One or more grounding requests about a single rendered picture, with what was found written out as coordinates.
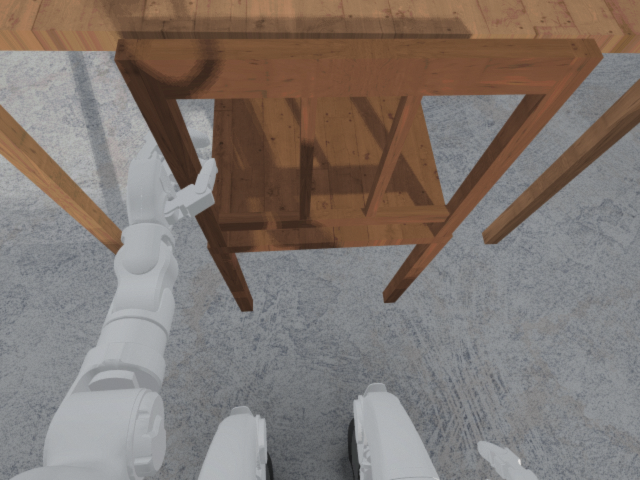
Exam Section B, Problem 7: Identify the left robot upper arm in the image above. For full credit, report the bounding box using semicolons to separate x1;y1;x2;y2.
9;388;166;480

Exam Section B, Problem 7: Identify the table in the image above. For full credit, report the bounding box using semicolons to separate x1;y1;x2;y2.
0;0;640;255

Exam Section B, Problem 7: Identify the right robot hand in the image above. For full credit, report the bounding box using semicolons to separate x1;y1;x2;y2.
477;441;538;480

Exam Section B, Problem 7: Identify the robot thigh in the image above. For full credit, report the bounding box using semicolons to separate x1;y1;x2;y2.
198;413;267;480
353;392;440;480

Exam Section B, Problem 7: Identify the robot left forearm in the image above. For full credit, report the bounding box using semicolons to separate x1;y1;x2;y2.
43;223;179;467

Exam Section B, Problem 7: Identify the left robot thigh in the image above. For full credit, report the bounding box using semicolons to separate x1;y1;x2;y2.
198;413;267;480

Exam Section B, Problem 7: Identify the left robot hand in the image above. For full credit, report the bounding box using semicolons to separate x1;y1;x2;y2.
126;127;218;232

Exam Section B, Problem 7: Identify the chair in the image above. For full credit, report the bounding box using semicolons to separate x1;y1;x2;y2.
114;39;604;312

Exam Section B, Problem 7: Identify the right robot thigh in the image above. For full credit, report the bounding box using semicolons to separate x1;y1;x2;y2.
353;392;440;480

